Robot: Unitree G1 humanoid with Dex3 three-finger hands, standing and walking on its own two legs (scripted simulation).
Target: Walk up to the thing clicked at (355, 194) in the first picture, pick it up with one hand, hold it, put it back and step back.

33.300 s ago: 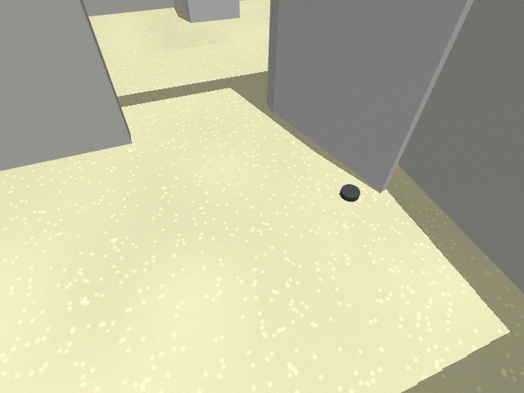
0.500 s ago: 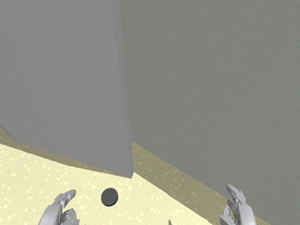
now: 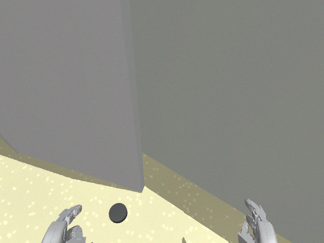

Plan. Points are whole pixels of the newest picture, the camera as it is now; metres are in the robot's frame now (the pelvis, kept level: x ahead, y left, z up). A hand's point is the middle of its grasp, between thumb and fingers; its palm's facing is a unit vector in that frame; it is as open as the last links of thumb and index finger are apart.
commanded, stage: home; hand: left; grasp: from above
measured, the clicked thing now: (118, 212) +0.42 +0.22 -0.70
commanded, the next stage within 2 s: stand in 0.54 s
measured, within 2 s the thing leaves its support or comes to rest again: neither
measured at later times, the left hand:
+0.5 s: hand out of the picture +0.16 +0.18 -0.04, palm faces +0.04 -0.98 -0.21, open 7.4 cm
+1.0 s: hand out of the picture +0.08 +0.24 -0.11, palm faces +0.01 -0.94 -0.35, open 7.4 cm
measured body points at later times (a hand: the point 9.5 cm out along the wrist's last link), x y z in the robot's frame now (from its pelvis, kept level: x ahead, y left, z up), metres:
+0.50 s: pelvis +0.00 +0.00 +0.00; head +0.01 +0.00 +0.45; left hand +0.15 +0.23 -0.03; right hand +0.15 -0.25 -0.06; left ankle +0.02 +0.13 -0.68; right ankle -0.01 -0.14 -0.68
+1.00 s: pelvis -0.01 +0.01 +0.04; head +0.00 +0.01 +0.48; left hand +0.08 +0.29 -0.09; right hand +0.09 -0.28 -0.09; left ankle +0.02 +0.13 -0.68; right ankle -0.01 -0.14 -0.68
